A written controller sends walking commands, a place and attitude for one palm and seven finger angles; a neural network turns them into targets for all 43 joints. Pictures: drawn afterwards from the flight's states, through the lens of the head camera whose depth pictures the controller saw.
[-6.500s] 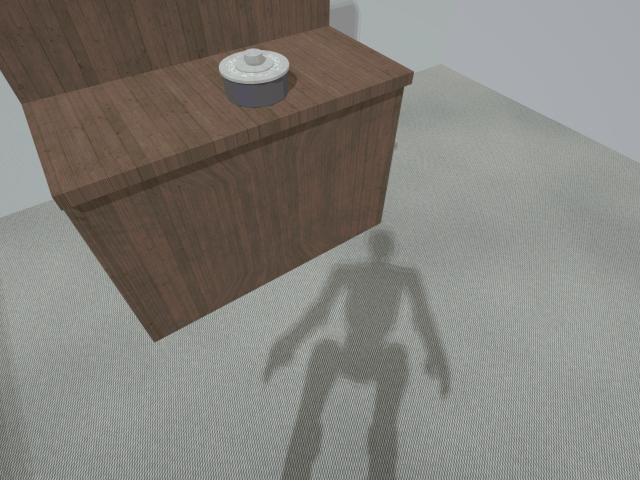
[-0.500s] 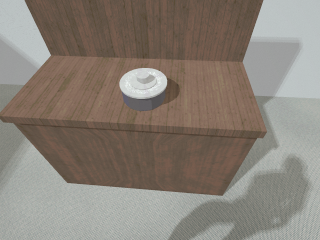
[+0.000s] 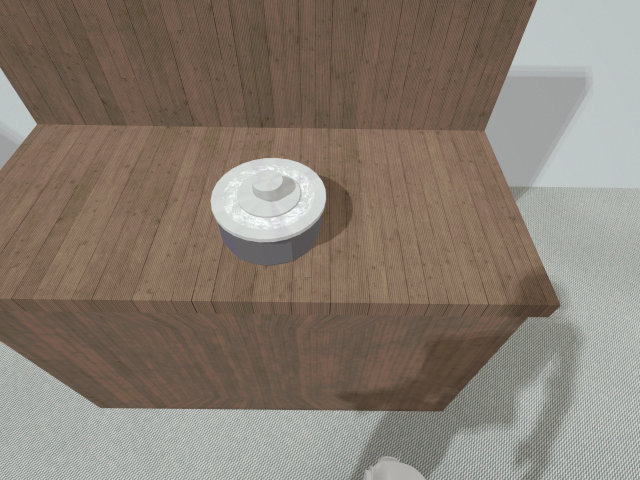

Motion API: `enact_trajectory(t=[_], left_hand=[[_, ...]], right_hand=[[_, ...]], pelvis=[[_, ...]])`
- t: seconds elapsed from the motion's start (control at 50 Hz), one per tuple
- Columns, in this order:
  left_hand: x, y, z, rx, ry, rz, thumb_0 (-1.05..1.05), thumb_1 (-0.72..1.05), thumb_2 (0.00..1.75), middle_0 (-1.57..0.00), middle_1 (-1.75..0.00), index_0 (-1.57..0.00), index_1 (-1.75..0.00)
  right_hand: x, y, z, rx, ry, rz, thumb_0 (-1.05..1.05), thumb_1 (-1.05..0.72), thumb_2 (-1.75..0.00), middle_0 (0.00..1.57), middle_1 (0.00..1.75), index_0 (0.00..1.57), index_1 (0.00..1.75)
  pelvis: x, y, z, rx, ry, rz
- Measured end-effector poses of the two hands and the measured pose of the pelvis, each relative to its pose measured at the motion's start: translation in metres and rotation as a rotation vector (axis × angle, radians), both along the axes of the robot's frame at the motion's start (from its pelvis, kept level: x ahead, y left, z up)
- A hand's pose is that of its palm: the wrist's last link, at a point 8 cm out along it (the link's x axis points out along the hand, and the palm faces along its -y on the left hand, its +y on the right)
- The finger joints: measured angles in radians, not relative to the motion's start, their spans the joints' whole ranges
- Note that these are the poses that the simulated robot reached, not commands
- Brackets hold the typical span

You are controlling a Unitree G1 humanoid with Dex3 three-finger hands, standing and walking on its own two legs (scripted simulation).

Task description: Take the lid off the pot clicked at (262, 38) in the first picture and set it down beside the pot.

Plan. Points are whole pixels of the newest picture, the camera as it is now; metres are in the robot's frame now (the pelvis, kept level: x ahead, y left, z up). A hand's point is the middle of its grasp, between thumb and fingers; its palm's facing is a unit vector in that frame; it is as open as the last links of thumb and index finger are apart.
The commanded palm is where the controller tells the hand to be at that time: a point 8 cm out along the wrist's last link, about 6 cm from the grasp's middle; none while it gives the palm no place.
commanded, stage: come to a stop and stand still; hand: left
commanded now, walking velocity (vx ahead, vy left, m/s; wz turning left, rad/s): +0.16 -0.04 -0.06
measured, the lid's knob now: (267, 184) +0.54 +0.11 +0.04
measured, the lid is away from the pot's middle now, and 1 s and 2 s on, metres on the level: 0.00 0.00 0.00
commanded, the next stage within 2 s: look again from close up in 1.40 s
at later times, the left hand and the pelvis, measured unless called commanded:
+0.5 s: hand out of the picture +0.12 +0.22 -0.18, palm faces +0.03 -0.97 -0.22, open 7.3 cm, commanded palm none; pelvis +0.05 +0.02 -0.01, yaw -1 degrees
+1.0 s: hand out of the picture +0.02 +0.18 -0.16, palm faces -0.01 -0.98 -0.22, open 7.4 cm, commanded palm none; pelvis +0.03 +0.00 +0.01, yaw -2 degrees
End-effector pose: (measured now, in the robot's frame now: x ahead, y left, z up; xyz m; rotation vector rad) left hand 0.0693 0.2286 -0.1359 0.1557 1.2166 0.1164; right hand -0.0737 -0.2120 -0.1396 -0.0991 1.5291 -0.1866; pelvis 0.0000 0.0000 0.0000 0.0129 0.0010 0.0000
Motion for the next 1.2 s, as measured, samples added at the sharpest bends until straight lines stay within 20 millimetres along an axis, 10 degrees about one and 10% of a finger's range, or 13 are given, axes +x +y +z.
enact_trajectory(t=[0.12, 0.28, 0.46, 0.78, 1.02, 1.2], left_hand=[[0.067, -0.019, -0.003, 0.029, -0.098, -0.031, 0.01, 0.91, 0.89, -0.20, -0.30, -0.20, -0.30], [0.070, -0.020, 0.009, 0.056, -0.018, -0.024, 0.00, 0.93, 0.89, -0.20, -0.30, -0.20, -0.30], [0.050, 0.022, -0.001, 0.050, 0.013, 0.016, 0.00, 0.92, 0.89, -0.20, -0.30, -0.20, -0.30], [-0.039, 0.055, -0.004, 0.023, 0.241, 0.046, 0.01, 0.91, 0.89, -0.20, -0.30, -0.20, -0.30], [-0.051, -0.002, 0.003, 0.034, 0.213, 0.024, 0.01, 0.91, 0.89, -0.20, -0.30, -0.20, -0.30], [-0.045, -0.047, -0.007, -0.032, 0.201, 0.021, 0.01, 0.91, 0.89, -0.20, -0.30, -0.20, -0.30]], right_hand=[[0.031, -0.010, -0.022, 0.032, 0.051, -0.046, 0.01, -0.91, -0.90, 0.20, 0.30, 0.20, 0.30], [0.131, -0.018, -0.011, 0.018, -0.139, -0.027, 0.01, -0.91, -0.90, 0.20, 0.30, 0.20, 0.30], [0.180, -0.013, 0.005, -0.058, -0.255, 0.029, 0.01, -0.93, -0.90, 0.20, 0.30, 0.20, 0.30], [0.149, 0.022, 0.018, -0.072, -0.248, 0.031, 0.01, -0.93, -0.90, 0.20, 0.30, 0.20, 0.30], [0.080, -0.006, -0.009, 0.011, -0.089, -0.033, 0.01, -0.91, -0.90, 0.20, 0.30, 0.20, 0.30], [0.065, -0.009, -0.008, 0.029, -0.036, -0.041, 0.01, -0.91, -0.90, 0.20, 0.30, 0.20, 0.30]], pelvis=[[0.039, -0.016, -0.015, -0.016, -0.023, -0.006], [0.056, -0.016, 0.002, 0.001, -0.009, -0.019], [0.054, 0.015, 0.001, -0.001, -0.017, -0.025], [0.041, 0.038, 0.010, -0.012, 0.014, -0.048], [0.036, 0.002, 0.006, -0.006, -0.009, -0.038], [0.039, -0.016, 0.006, -0.008, -0.033, -0.031]])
